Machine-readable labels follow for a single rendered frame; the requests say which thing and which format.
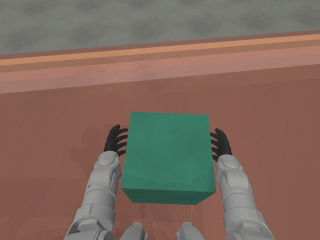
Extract left robot shin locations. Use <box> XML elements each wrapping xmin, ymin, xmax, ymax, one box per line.
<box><xmin>133</xmin><ymin>222</ymin><xmax>143</xmax><ymax>228</ymax></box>

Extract right robot hand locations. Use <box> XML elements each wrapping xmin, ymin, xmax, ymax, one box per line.
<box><xmin>210</xmin><ymin>128</ymin><xmax>232</xmax><ymax>162</ymax></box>

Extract carton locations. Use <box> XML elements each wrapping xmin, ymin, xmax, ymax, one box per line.
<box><xmin>121</xmin><ymin>111</ymin><xmax>216</xmax><ymax>205</ymax></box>

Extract left robot hand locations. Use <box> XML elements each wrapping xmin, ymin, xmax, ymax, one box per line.
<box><xmin>104</xmin><ymin>124</ymin><xmax>128</xmax><ymax>156</ymax></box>

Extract left robot forearm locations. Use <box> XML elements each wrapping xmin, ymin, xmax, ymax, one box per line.
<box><xmin>63</xmin><ymin>151</ymin><xmax>122</xmax><ymax>240</ymax></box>

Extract left robot upper arm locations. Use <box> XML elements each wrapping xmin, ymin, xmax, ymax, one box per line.
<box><xmin>64</xmin><ymin>228</ymin><xmax>115</xmax><ymax>240</ymax></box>

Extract right robot shin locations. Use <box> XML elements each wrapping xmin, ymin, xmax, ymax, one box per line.
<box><xmin>181</xmin><ymin>222</ymin><xmax>193</xmax><ymax>228</ymax></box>

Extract right robot forearm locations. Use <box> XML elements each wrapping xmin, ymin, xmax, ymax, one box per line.
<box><xmin>215</xmin><ymin>154</ymin><xmax>275</xmax><ymax>240</ymax></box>

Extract right robot upper arm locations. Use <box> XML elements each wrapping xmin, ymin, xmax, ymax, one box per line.
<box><xmin>225</xmin><ymin>230</ymin><xmax>272</xmax><ymax>240</ymax></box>

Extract robot shin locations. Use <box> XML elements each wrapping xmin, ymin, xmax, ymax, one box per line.
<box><xmin>133</xmin><ymin>222</ymin><xmax>143</xmax><ymax>228</ymax></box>
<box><xmin>181</xmin><ymin>222</ymin><xmax>193</xmax><ymax>228</ymax></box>

